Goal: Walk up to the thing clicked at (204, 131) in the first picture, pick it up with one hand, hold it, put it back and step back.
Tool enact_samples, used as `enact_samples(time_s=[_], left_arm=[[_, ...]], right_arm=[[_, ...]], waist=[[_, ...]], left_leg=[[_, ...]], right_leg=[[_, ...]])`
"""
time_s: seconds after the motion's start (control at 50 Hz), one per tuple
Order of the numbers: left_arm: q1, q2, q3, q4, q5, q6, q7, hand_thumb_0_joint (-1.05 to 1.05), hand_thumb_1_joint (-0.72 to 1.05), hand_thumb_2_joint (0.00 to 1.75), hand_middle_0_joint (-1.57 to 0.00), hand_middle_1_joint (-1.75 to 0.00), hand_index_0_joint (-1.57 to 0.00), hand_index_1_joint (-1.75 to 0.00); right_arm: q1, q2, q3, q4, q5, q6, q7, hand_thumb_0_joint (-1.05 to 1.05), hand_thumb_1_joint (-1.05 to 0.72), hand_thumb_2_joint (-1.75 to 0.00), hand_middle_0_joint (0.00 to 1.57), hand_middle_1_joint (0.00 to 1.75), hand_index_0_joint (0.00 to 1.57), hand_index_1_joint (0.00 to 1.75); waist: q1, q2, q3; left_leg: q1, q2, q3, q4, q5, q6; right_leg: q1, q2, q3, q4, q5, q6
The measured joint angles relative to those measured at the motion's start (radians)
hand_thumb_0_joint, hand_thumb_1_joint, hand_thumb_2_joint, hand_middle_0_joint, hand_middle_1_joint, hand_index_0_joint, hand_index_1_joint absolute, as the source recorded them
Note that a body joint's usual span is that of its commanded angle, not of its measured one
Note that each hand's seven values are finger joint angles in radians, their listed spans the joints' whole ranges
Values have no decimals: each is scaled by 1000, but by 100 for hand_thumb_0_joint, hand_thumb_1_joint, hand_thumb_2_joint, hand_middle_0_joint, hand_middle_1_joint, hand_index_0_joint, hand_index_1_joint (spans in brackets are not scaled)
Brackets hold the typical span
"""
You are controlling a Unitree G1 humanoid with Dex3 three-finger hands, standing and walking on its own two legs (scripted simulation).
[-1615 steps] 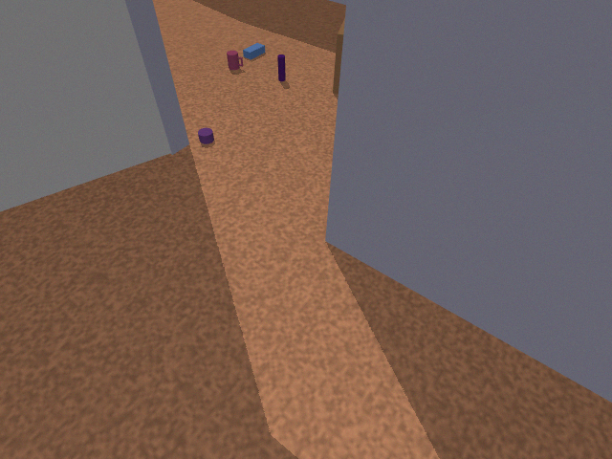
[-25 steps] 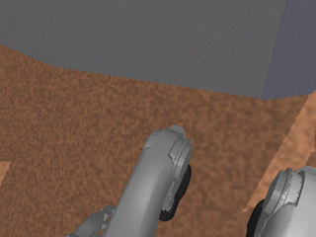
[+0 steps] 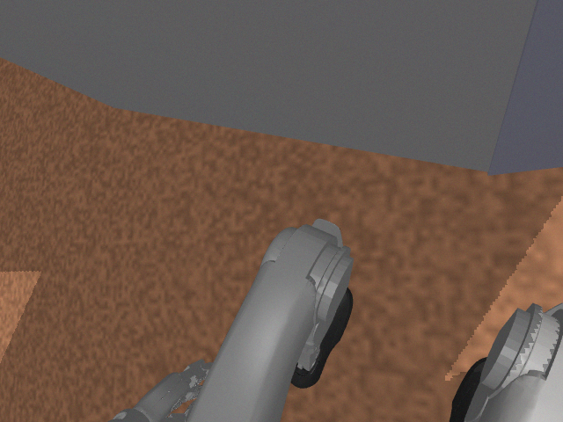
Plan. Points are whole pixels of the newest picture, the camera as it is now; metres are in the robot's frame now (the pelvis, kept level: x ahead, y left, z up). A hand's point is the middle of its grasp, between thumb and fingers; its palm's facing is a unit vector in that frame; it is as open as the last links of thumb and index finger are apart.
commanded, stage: open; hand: right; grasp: from above
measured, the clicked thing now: out of the picture +0.46 -0.32 -0.28
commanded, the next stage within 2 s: withdraw in 0.96 s
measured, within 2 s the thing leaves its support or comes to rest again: neither
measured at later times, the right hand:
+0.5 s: hand out of the picture +0.45 -0.31 -0.25, palm faces -0.44 +0.16 -0.88, open 12.5 cm
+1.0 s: hand out of the picture +0.45 -0.31 -0.25, palm faces -0.45 +0.14 -0.88, open 14.4 cm
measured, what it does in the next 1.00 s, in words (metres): stands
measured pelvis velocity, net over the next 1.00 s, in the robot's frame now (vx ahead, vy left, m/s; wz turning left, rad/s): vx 0.00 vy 0.00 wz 0.01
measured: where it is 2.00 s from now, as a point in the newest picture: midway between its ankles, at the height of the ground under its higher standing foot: (381, 392)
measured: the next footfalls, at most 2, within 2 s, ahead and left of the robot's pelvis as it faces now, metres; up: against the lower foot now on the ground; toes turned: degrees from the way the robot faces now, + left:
none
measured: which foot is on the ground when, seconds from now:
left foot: down 0.00-1.00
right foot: down 0.00-1.00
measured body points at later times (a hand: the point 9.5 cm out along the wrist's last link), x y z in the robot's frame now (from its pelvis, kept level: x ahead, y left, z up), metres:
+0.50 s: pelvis +0.00 +0.00 +0.00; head +0.28 -0.13 +0.33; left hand +0.05 +0.25 -0.05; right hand +0.47 -0.32 -0.20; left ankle +0.11 +0.13 -0.27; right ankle +0.06 -0.13 -0.27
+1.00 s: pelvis +0.00 +0.00 +0.01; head +0.28 -0.13 +0.33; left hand +0.05 +0.25 -0.05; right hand +0.47 -0.32 -0.20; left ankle +0.11 +0.13 -0.27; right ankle +0.06 -0.13 -0.27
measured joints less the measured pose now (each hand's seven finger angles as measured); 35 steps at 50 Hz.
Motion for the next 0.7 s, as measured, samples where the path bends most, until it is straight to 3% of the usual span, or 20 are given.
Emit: enact_samples(time_s=[0.18, 0.3, 0.52, 0.7], left_arm=[[-1, 3, -14, -5, 6, -9, -6, 0, 91, 90, -20, -30, -20, -30], [-4, 4, -13, -12, 6, -14, -7, 0, 90, 90, -20, -30, -20, -30], [-2, 7, -16, -16, 5, -10, -9, 0, 90, 90, -20, -30, -20, -30], [3, 9, -17, -22, 3, -4, -8, 0, 90, 90, -20, -30, -20, -30]], right_arm=[[4, -9, -1, -4, 2, -2, -11, -2, -1, -51, 58, 66, 75, 65], [3, -14, 6, -1, 8, 2, -7, -1, 1, -60, 50, 72, 62, 70], [1, -25, 10, -14, 16, 4, -1, 0, 30, -81, 28, 83, 29, 84], [6, -26, 7, -15, 15, 1, 10, 0, 50, -98, 14, 93, 11, 97]], waist=[[-1, 3, 6], [0, 5, 11], [1, 7, 8], [3, 7, 7]], left_leg=[[7, -2, 6, -3, 1, 1], [10, -2, 7, -8, 2, -1], [19, 0, 12, -18, -2, -1], [24, 2, 13, -24, -1, 0]], right_leg=[[4, -1, 7, 3, -2, 0], [5, -1, 8, 2, -1, -3], [9, 0, 11, -6, -5, -4], [12, 0, 10, -11, -3, -6]])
